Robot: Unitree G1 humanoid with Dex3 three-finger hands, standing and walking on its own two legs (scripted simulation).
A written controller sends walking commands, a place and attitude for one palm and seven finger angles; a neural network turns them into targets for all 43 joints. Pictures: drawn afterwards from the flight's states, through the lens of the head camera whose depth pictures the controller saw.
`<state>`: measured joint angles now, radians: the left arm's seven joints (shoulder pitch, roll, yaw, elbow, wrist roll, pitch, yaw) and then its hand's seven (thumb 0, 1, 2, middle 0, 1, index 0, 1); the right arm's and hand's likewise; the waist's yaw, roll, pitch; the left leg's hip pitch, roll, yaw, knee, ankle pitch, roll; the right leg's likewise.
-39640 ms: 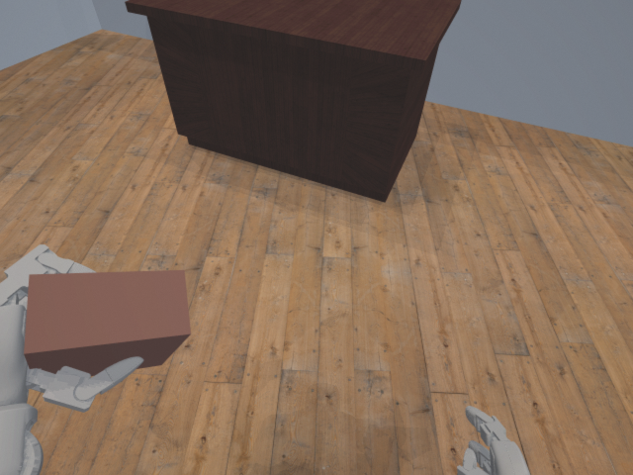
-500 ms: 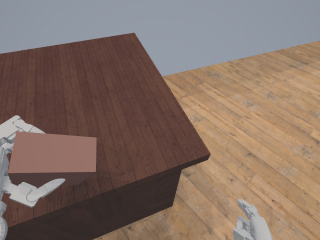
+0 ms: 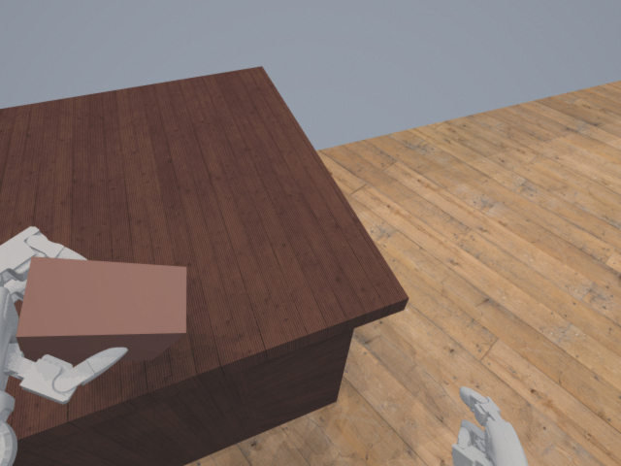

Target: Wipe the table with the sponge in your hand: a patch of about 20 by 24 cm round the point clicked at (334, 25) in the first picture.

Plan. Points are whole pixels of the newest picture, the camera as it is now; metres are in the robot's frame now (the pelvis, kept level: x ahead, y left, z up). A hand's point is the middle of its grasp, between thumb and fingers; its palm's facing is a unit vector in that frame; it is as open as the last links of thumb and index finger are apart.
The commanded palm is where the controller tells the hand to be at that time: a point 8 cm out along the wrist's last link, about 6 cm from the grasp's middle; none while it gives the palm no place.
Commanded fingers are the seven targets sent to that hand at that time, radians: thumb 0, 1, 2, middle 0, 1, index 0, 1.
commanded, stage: come to a stop and stand still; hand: left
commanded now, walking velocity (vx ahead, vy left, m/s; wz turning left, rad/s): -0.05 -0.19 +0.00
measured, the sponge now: (126, 318) +0.23 +0.20 +0.14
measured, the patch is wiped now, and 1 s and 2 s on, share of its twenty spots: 0.00 0.00 0.00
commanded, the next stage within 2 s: look again from close up in 1.10 s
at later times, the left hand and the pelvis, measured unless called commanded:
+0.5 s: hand (11, 307) +0.22 +0.30 +0.16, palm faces +0.34 -0.85 -0.40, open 10.1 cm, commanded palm +0.17 +0.32 +0.18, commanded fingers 0.00 0.10 1.30 -1.20 -1.60 -1.20 -1.60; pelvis +0.00 +0.05 +0.01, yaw -1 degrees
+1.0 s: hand out of the picture +0.23 +0.35 +0.17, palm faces +0.37 -0.86 -0.35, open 10.1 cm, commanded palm +0.17 +0.38 +0.18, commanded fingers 0.00 0.10 1.30 -1.20 -1.60 -1.20 -1.60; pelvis +0.00 +0.10 +0.01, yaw -1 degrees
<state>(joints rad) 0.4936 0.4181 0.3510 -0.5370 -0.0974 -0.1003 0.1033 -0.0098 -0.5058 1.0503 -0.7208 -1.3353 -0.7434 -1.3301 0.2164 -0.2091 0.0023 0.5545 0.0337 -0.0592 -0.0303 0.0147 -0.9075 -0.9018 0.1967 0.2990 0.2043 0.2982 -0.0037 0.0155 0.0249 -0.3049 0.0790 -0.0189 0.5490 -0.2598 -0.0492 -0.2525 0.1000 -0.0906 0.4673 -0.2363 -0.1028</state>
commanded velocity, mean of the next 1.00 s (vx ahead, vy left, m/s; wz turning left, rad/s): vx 0.00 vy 0.00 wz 0.00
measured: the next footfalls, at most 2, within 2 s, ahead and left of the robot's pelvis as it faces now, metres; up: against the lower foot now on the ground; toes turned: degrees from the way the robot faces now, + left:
none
